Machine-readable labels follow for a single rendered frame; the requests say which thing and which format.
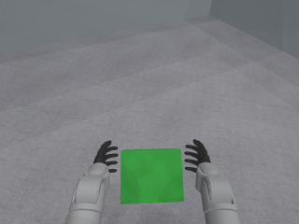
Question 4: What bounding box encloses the left robot hand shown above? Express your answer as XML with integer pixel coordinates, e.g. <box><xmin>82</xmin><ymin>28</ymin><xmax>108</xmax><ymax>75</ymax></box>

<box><xmin>93</xmin><ymin>140</ymin><xmax>119</xmax><ymax>173</ymax></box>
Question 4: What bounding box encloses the right robot hand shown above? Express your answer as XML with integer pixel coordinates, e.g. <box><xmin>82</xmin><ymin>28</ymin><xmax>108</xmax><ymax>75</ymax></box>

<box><xmin>184</xmin><ymin>139</ymin><xmax>211</xmax><ymax>173</ymax></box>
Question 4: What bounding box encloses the robot left forearm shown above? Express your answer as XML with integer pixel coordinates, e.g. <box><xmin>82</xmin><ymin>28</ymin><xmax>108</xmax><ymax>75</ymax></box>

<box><xmin>65</xmin><ymin>162</ymin><xmax>110</xmax><ymax>224</ymax></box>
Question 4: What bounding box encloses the robot right forearm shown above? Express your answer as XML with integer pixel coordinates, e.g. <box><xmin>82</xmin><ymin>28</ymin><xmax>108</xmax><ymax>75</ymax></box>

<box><xmin>195</xmin><ymin>162</ymin><xmax>241</xmax><ymax>224</ymax></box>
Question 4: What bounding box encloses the carton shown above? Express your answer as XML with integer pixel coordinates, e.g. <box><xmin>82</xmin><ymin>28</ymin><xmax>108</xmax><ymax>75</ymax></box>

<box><xmin>121</xmin><ymin>148</ymin><xmax>184</xmax><ymax>204</ymax></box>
